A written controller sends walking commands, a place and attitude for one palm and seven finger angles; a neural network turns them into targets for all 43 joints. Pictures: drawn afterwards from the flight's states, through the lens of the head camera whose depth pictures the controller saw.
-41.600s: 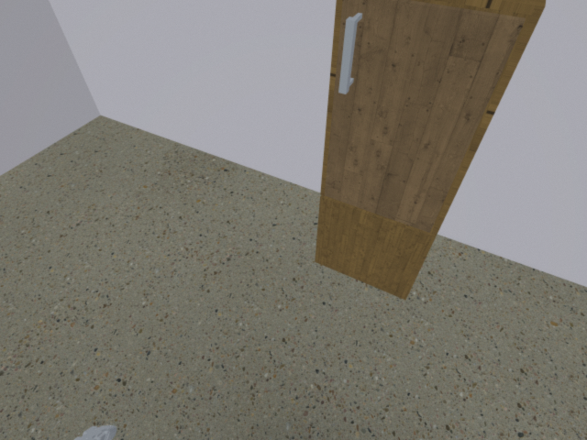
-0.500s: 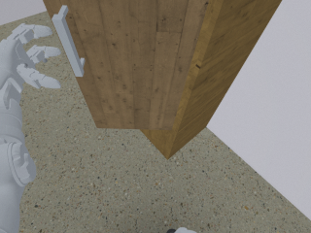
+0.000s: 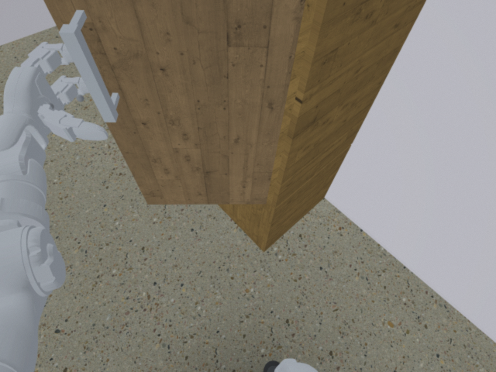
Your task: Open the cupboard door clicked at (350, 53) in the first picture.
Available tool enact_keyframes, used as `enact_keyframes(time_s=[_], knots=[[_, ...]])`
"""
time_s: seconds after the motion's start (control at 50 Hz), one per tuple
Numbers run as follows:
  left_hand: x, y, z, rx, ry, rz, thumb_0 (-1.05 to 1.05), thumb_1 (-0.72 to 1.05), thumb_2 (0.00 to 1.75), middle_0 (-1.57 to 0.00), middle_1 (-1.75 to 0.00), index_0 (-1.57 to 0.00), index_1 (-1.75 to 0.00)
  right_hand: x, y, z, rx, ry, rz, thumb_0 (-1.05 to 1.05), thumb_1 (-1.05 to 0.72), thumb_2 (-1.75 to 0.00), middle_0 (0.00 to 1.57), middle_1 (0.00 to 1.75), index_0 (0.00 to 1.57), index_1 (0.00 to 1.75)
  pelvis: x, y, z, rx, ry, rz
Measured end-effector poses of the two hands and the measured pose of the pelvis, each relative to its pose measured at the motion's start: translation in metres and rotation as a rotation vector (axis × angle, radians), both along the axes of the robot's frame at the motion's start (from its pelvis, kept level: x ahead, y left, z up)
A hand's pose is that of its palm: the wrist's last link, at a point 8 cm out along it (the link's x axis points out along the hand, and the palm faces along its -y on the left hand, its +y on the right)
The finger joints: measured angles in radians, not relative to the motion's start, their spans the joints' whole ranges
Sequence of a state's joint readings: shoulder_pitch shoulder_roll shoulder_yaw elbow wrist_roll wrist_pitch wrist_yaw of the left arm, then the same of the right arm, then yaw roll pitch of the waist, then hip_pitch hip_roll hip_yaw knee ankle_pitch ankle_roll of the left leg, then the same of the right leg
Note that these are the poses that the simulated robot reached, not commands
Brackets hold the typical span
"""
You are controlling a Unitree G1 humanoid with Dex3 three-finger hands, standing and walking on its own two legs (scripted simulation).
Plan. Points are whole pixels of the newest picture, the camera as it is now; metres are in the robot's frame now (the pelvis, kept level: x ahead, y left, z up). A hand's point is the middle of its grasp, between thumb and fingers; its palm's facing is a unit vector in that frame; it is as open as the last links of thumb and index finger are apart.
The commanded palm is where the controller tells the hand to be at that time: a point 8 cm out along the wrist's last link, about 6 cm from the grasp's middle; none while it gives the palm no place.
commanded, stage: slide the fingers in behind the handle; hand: left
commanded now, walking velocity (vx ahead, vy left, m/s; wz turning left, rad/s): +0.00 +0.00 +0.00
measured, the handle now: (96, 71) +0.55 +0.20 +0.15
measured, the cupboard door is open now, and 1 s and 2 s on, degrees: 49 50 49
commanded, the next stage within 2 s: close the thumb around the handle in 1.08 s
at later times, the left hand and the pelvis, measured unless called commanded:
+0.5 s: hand (98, 99) +0.49 +0.19 +0.15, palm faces -0.06 -1.00 -0.01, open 14.0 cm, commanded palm +0.47 +0.24 +0.15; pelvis +0.00 +0.00 +0.00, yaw +0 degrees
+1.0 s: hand (103, 103) +0.48 +0.18 +0.15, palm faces -0.04 -1.00 +0.00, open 14.0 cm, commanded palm +0.46 +0.23 +0.15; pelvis +0.00 +0.00 +0.00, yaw +0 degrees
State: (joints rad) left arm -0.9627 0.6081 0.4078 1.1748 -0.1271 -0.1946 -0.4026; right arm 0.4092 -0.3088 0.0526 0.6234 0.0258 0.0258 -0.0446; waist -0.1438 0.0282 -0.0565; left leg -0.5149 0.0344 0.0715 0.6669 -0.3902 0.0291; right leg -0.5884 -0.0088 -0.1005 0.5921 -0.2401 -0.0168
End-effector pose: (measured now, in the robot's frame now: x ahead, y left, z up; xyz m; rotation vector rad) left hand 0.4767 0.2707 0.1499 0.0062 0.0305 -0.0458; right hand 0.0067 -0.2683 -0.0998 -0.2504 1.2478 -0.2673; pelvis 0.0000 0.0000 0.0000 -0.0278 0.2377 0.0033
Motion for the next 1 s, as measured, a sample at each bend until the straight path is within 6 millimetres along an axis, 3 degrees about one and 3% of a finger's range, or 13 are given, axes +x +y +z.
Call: enact_keyframes(time_s=[0.2, 0.64, 1.0], knots=[[-0.001, -0.01, 0.002, -0.003, -0.01, -0.015, -0.02, -0.5, 0.3, -0.3, -1.2, -0.3, -1.2, -0.007, -0.002, 0.001, -0.003, -0.002, -0.008, 0.01, -0.9, -0.9, 0.21, 0.3, 0.2, 0.3, -0.003, -0.001, 0.0, 0.002, -0.003, -0.004], [-0.003, -0.035, 0.0, -0.012, -0.02, -0.019, -0.02, -0.5, 0.3, -0.3, -1.2, -0.3, -1.2, 0.006, 0.012, -0.002, 0.031, -0.06, 0.013, 0.01, -0.9, -0.9, 0.21, 0.3, 0.2, 0.3, -0.002, 0.005, 0.001, 0.004, -0.017, -0.006], [-0.013, -0.035, 0.0, -0.005, -0.024, 0.001, -0.02, -0.5, 0.3, -0.28, -1.2, -0.29, -1.2, 0.01, 0.011, -0.003, 0.033, -0.077, 0.016, 0.01, -0.9, -0.9, 0.21, 0.3, 0.2, 0.3, -0.002, 0.005, 0.003, 0.006, -0.038, -0.006]])
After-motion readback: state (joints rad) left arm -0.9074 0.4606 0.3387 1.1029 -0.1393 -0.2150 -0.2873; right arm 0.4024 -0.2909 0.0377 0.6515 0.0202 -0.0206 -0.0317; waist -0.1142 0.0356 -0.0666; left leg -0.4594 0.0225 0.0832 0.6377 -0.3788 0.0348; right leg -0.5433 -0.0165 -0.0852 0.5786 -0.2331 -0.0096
